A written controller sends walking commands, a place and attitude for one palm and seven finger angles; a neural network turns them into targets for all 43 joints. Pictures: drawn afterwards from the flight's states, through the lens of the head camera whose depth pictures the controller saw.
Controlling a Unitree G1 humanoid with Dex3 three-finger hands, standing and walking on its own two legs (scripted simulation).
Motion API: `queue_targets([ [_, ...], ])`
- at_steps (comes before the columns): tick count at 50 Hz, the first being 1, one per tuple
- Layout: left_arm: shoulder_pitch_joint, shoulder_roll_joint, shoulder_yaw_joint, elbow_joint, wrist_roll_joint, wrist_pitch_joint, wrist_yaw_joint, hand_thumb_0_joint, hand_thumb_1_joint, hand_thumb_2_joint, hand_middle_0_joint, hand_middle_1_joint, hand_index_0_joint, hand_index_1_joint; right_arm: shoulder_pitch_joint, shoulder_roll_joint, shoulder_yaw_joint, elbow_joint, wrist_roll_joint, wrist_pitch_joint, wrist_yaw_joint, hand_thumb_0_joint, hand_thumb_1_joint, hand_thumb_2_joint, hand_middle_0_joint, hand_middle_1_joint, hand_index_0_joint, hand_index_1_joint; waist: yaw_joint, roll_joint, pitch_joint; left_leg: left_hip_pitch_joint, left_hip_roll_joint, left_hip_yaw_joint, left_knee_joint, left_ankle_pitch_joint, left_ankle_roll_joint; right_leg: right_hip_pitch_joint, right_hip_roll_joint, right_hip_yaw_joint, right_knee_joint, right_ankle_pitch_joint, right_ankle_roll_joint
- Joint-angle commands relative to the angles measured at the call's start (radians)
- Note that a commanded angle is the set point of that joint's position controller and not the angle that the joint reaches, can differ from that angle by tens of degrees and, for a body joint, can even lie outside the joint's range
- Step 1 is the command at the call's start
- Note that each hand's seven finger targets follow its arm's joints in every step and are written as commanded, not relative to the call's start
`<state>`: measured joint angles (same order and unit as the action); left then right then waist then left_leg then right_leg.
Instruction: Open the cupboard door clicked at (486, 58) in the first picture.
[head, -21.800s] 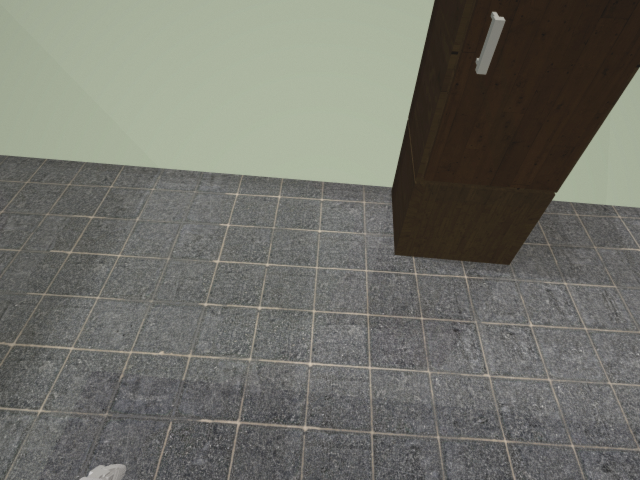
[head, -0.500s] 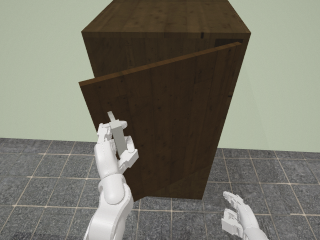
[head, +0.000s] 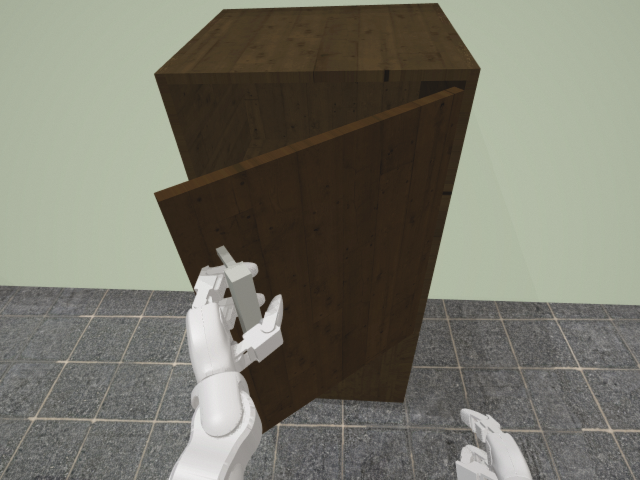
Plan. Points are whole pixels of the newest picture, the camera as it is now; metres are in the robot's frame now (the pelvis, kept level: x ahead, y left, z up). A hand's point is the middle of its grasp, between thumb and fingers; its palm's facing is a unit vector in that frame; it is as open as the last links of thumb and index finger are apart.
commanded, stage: open thumb and fingers to let go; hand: left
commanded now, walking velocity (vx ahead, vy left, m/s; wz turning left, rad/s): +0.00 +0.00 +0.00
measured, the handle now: (239, 295) +0.30 +0.13 +0.12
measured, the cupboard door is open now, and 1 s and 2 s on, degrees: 38 40 40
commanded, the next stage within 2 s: slide the hand sideways off the handle in 0.56 s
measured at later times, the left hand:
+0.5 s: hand (265, 322) +0.26 +0.09 +0.12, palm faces +0.33 -0.94 +0.01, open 14.8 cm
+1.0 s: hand (261, 357) +0.22 +0.08 +0.12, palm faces -0.07 -1.00 +0.03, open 16.2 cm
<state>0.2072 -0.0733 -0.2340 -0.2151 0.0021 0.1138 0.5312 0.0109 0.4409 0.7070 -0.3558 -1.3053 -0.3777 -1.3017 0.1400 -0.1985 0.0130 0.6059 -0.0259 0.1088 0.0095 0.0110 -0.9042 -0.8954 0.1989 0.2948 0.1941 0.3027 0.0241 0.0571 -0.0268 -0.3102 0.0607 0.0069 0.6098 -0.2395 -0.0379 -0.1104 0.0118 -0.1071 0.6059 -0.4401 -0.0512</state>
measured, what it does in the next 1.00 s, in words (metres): stands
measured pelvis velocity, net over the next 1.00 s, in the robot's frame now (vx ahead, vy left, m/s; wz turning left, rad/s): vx -0.03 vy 0.03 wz -0.02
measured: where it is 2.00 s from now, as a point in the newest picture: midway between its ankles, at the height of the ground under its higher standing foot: outside the picture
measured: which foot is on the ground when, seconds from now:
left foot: down 0.00-1.00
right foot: down 0.00-1.00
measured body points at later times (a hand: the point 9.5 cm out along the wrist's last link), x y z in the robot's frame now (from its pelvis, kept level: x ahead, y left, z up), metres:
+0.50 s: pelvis -0.01 +0.02 +0.00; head -0.04 -0.01 +0.45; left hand +0.24 +0.14 +0.12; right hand +0.19 -0.18 -0.09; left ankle +0.06 +0.16 -0.72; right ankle -0.06 -0.07 -0.72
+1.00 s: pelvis -0.03 +0.03 +0.00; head -0.05 +0.02 +0.45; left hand +0.22 +0.14 +0.12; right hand +0.16 -0.18 -0.08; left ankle +0.06 +0.16 -0.72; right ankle -0.06 -0.07 -0.72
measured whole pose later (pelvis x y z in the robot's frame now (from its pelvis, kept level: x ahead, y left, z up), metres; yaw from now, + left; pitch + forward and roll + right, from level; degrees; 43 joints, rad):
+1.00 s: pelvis -0.03 +0.03 +0.00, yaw -1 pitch -3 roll +0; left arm 0.21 0.04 -0.26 -0.22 -0.07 0.01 0.14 -0.01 -0.50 0.30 -0.17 -0.37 -0.17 -0.34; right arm 0.19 -0.20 0.04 0.52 0.01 0.02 0.01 0.01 -0.90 -0.90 0.20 0.29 0.19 0.30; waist 0.01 0.05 0.00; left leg -0.36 0.04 0.03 0.64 -0.22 0.00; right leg -0.18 -0.01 -0.08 0.65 -0.41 -0.01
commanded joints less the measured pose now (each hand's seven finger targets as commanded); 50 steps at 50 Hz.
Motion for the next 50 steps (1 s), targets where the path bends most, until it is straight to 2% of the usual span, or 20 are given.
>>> queue_targets([
  [1, -0.197, -0.081, -0.033, -0.249, 0.036, -0.079, -0.003, 0.000, -0.080, 0.480, -0.330, -1.245, -0.330, -1.245, -0.181, -0.069, -0.021, -0.183, -0.001, -0.071, -0.003, 0.000, -0.900, -0.900, 0.200, 0.300, 0.200, 0.300, 0.008, -0.121, -0.114, 0.197, -0.054, -0.011, 0.004, 0.203, 0.061, -0.167, -0.044, 0.080, -0.136, 0.457, 0.042],
  [7, -0.252, -0.099, -0.058, -0.227, 0.037, -0.082, -0.003, 0.000, -0.500, 0.300, -0.300, -1.200, -0.300, -1.200, -0.185, -0.071, -0.021, -0.180, 0.001, -0.083, -0.006, 0.000, -0.900, -0.900, 0.200, 0.300, 0.200, 0.300, -0.004, -0.128, -0.098, 0.198, -0.054, -0.012, 0.012, 0.177, 0.064, -0.201, -0.040, 0.076, -0.145, 0.391, 0.040],
  [9, -0.289, -0.105, -0.062, -0.216, 0.039, -0.079, 0.004, 0.000, -0.500, 0.300, -0.300, -1.200, -0.300, -1.200, -0.186, -0.069, -0.020, -0.177, 0.001, -0.087, -0.006, 0.000, -0.900, -0.900, 0.200, 0.300, 0.200, 0.300, -0.007, -0.126, -0.096, 0.199, -0.055, -0.013, 0.013, 0.164, 0.063, -0.212, -0.039, 0.075, -0.151, 0.356, 0.039],
  [11, -0.312, -0.120, -0.074, -0.200, 0.044, -0.072, 0.011, 0.000, -0.500, 0.300, -0.283, -1.100, -0.283, -1.100, -0.187, -0.068, -0.020, -0.171, 0.002, -0.086, -0.003, 0.000, -0.900, -0.900, 0.200, 0.300, 0.200, 0.300, -0.004, -0.103, -0.105, 0.206, -0.052, -0.018, 0.007, 0.160, 0.063, -0.218, -0.035, 0.065, -0.142, 0.327, 0.030],
  [12, -0.321, -0.130, -0.083, -0.190, 0.047, -0.071, 0.015, 0.000, -0.500, 0.300, -0.275, -1.050, -0.275, -1.050, -0.185, -0.067, -0.020, -0.169, 0.002, -0.088, -0.001, 0.000, -0.900, -0.900, 0.200, 0.300, 0.200, 0.300, -0.007, -0.122, -0.108, 0.208, -0.050, -0.022, 0.009, 0.167, 0.062, -0.219, -0.032, 0.062, -0.137, 0.332, 0.030],
  [15, -0.297, -0.140, -0.091, -0.186, 0.048, -0.062, 0.016, 0.000, -0.500, 0.300, -0.250, -0.900, -0.250, -0.900, -0.181, -0.067, -0.023, -0.169, 0.004, -0.088, 0.006, 0.000, -0.900, -0.900, 0.200, 0.300, 0.200, 0.300, 0.003, -0.101, -0.128, 0.209, -0.046, -0.021, 0.007, 0.175, 0.059, -0.210, -0.027, 0.054, -0.125, 0.341, 0.026],
  [19, -0.311, -0.150, -0.090, -0.186, 0.043, -0.054, 0.023, 0.000, -0.500, 0.300, -0.217, -0.700, -0.217, -0.700, -0.190, -0.063, -0.023, -0.175, 0.004, -0.087, 0.011, 0.000, -0.900, -0.900, 0.200, 0.300, 0.200, 0.300, 0.006, -0.120, -0.140, 0.207, -0.046, -0.019, 0.008, 0.174, 0.058, -0.209, -0.024, 0.050, -0.123, 0.334, 0.027],
  [20, -0.313, -0.141, -0.090, -0.190, 0.048, -0.053, 0.024, 0.000, -0.500, 0.300, -0.208, -0.650, -0.208, -0.650, -0.192, -0.063, -0.022, -0.170, 0.006, -0.085, 0.013, 0.000, -0.900, -0.900, 0.200, 0.300, 0.200, 0.300, 0.005, -0.091, -0.135, 0.213, -0.042, -0.021, 0.007, 0.177, 0.057, -0.213, -0.023, 0.048, -0.122, 0.328, 0.022],
  [22, -0.321, -0.151, -0.092, -0.189, 0.045, -0.048, 0.029, 0.000, -0.500, 0.300, -0.192, -0.550, -0.192, -0.550, -0.192, -0.061, -0.021, -0.171, 0.004, -0.083, 0.015, 0.000, -0.900, -0.900, 0.200, 0.300, 0.200, 0.300, 0.005, -0.112, -0.144, 0.207, -0.043, -0.022, 0.006, 0.176, 0.056, -0.210, -0.022, 0.045, -0.117, 0.329, 0.023],
  [27, -0.331, -0.162, -0.085, -0.174, 0.040, -0.034, 0.041, 0.000, -0.500, 0.300, -0.150, -0.300, -0.150, -0.300, -0.215, -0.059, -0.018, -0.168, 0.003, -0.079, 0.019, 0.000, -0.900, -0.900, 0.200, 0.300, 0.200, 0.300, 0.008, -0.112, -0.122, 0.203, -0.041, -0.019, 0.003, 0.145, 0.054, -0.231, -0.020, 0.042, -0.135, 0.266, 0.023],
  [30, -0.349, -0.161, -0.082, -0.163, 0.041, -0.032, 0.048, 0.000, -0.500, 0.300, -0.150, -0.300, -0.150, -0.300, -0.220, -0.058, -0.018, -0.159, 0.003, -0.084, 0.022, 0.000, -0.900, -0.900, 0.200, 0.300, 0.200, 0.300, 0.010, -0.103, -0.097, 0.196, -0.040, -0.025, 0.005, 0.115, 0.051, -0.249, -0.020, 0.047, -0.152, 0.201, 0.020],
  [33, -0.380, -0.168, -0.087, -0.156, 0.043, -0.029, 0.053, 0.000, -0.500, 0.300, -0.150, -0.300, -0.150, -0.300, -0.222, -0.058, -0.018, -0.158, 0.002, -0.085, 0.021, 0.000, -0.900, -0.900, 0.200, 0.300, 0.200, 0.300, 0.006, -0.106, -0.110, 0.199, -0.042, -0.024, 0.004, 0.111, 0.052, -0.252, -0.020, 0.047, -0.147, 0.194, 0.020],
  [34, -0.340, -0.065, -0.270, -0.189, 0.121, -0.084, -0.160, 0.000, -0.500, 0.300, -0.150, -0.300, -0.150, -0.300, -0.133, -0.099, -0.018, -0.163, 0.000, -0.073, 0.031, 0.000, -0.900, -0.900, 0.200, 0.300, 0.200, 0.300, -0.089, -0.162, -0.046, 0.210, -0.052, -0.032, -0.021, 0.142, 0.069, -0.281, -0.017, 0.079, -0.118, 0.286, 0.030],
  [35, -0.365, 0.001, -0.194, -0.256, 0.068, -0.132, -0.279, 0.000, -0.500, 0.300, -0.150, -0.300, -0.150, -0.300, -0.120, -0.093, -0.033, -0.195, 0.019, -0.069, 0.024, 0.000, -0.900, -0.900, 0.200, 0.300, 0.200, 0.300, -0.046, -0.107, -0.152, 0.215, -0.048, -0.026, -0.021, 0.173, 0.071, -0.226, -0.017, 0.076, -0.088, 0.349, 0.021],
  [36, -0.355, 0.041, -0.183, -0.283, 0.041, -0.166, -0.364, 0.000, -0.500, 0.300, -0.150, -0.300, -0.150, -0.300, -0.126, -0.086, -0.023, -0.218, 0.022, -0.077, 0.011, 0.000, -0.900, -0.900, 0.200, 0.300, 0.200, 0.300, -0.039, -0.047, -0.189, 0.234, -0.051, -0.015, -0.016, 0.188, 0.074, -0.207, -0.019, 0.079, -0.075, 0.386, 0.019],
  [38, -0.326, 0.066, -0.156, -0.295, -0.026, -0.200, -0.487, 0.000, -0.500, 0.300, -0.150, -0.300, -0.150, -0.300, -0.110, -0.080, -0.009, -0.249, 0.036, -0.100, -0.004, 0.000, -0.900, -0.900, 0.200, 0.300, 0.200, 0.300, -0.046, -0.060, -0.188, 0.238, -0.052, -0.018, -0.014, 0.172, 0.076, -0.216, -0.016, 0.065, -0.077, 0.376, 0.022],
  [40, -0.268, 0.057, -0.111, -0.269, -0.087, -0.199, -0.516, 0.000, -0.500, 0.300, -0.150, -0.300, -0.150, -0.300, -0.114, -0.077, -0.001, -0.266, 0.047, -0.124, -0.015, 0.000, -0.900, -0.900, 0.200, 0.300, 0.200, 0.300, -0.039, -0.061, -0.138, 0.227, -0.045, -0.025, -0.028, 0.110, 0.069, -0.244, -0.008, 0.050, -0.102, 0.289, 0.025],
  [42, -0.255, 0.040, -0.078, -0.261, -0.119, -0.191, -0.484, 0.000, -0.500, 0.300, -0.150, -0.300, -0.150, -0.300, -0.122, -0.082, 0.003, -0.273, 0.049, -0.143, -0.019, 0.000, -0.900, -0.900, 0.200, 0.300, 0.200, 0.300, -0.031, -0.093, -0.104, 0.197, -0.040, -0.036, -0.050, 0.037, 0.062, -0.268, 0.000, 0.034, -0.112, 0.192, 0.032],
  [46, -0.247, 0.065, -0.036, -0.259, -0.084, -0.179, -0.397, 0.000, -0.500, 0.300, -0.150, -0.300, -0.150, -0.300, -0.125, -0.085, 0.001, -0.267, 0.041, -0.157, -0.012, 0.000, -0.900, -0.900, 0.200, 0.300, 0.200, 0.300, -0.019, -0.109, -0.094, 0.186, -0.037, -0.036, -0.069, -0.018, 0.059, -0.279, -0.001, 0.035, -0.122, 0.110, 0.032],
  [50, -0.189, 0.083, -0.033, -0.264, -0.049, -0.176, -0.380, 0.000, -0.500, 0.300, -0.150, -0.300, -0.150, -0.300, -0.121, -0.086, -0.001, -0.270, 0.038, -0.155, 0.000, 0.000, -0.900, -0.900, 0.200, 0.300, 0.200, 0.300, -0.009, -0.083, -0.093, 0.182, -0.036, -0.027, -0.073, -0.013, 0.056, -0.267, 0.000, 0.041, -0.124, 0.104, 0.026],
])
